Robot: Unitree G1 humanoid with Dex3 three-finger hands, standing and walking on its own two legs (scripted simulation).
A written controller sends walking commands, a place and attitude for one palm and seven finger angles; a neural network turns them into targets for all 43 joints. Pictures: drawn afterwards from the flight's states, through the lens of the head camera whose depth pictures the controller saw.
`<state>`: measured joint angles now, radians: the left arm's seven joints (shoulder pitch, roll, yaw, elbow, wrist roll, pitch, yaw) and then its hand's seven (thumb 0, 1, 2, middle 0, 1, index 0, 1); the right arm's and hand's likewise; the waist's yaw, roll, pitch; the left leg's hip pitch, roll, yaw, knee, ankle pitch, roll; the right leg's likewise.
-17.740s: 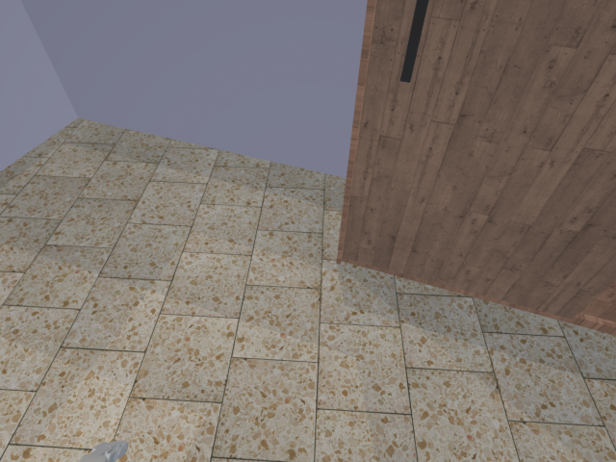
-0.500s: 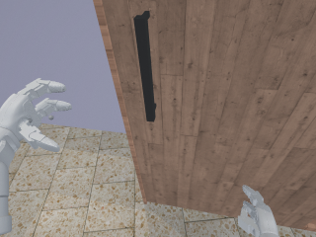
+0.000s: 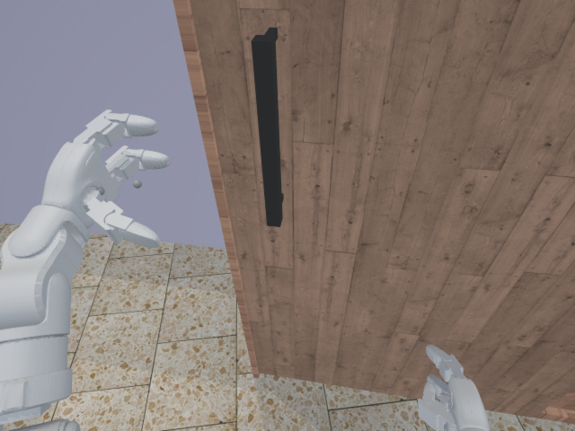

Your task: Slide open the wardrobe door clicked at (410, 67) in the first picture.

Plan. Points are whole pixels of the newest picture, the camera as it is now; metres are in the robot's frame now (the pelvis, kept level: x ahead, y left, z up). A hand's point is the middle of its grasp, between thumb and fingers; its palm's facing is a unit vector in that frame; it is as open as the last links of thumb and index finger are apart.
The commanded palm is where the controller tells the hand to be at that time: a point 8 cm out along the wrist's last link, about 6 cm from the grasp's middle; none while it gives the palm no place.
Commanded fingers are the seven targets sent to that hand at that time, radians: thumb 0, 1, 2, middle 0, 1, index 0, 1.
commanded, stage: move the hooked fingers beside the handle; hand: left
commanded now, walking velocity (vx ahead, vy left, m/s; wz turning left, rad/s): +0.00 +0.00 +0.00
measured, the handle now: (273, 140) +0.45 +0.07 +0.21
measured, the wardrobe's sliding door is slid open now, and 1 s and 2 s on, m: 0.00 0.00 0.00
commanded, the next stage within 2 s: none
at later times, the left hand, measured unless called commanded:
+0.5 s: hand (202, 174) +0.36 +0.15 +0.21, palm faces -0.06 -1.00 -0.05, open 14.0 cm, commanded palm +0.34 +0.20 +0.23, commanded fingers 0.00 -0.50 0.30 -0.30 -1.20 -0.30 -1.20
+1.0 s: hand (233, 153) +0.39 +0.11 +0.23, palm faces -0.02 -1.00 -0.03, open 14.0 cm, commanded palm +0.36 +0.17 +0.23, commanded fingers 0.00 -0.50 0.30 -0.30 -1.20 -0.30 -1.20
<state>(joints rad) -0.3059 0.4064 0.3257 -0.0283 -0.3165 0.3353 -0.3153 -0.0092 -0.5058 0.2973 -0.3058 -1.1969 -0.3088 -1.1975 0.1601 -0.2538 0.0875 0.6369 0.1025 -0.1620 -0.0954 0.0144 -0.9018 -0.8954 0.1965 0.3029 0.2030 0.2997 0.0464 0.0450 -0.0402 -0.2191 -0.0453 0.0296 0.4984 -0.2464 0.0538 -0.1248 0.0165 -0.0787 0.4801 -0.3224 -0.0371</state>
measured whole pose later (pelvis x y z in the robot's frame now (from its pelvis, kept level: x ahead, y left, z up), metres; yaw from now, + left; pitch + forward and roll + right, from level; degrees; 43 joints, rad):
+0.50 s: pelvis +0.00 +0.00 +0.00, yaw +0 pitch -2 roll +0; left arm -0.47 0.31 0.17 0.12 -0.25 0.42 -0.15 -0.01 -0.51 0.30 -0.30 -1.20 -0.30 -1.20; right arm 0.16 -0.26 0.08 0.64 0.09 -0.08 -0.08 0.01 -0.90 -0.90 0.20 0.30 0.20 0.30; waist 0.02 0.05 -0.03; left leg -0.21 -0.05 0.04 0.46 -0.22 0.05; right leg -0.13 0.01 -0.07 0.46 -0.30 -0.04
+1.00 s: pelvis +0.01 -0.03 +0.00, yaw -2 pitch -2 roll +1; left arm -0.52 0.29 0.21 0.22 -0.23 0.31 -0.09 -0.01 -0.50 0.30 -0.30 -1.20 -0.31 -1.20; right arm 0.19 -0.26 0.06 0.65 0.09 -0.03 -0.08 0.01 -0.90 -0.90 0.20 0.30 0.20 0.30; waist -0.01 0.04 -0.04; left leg -0.18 -0.02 0.04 0.42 -0.22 0.02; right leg -0.11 0.05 -0.06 0.44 -0.30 -0.07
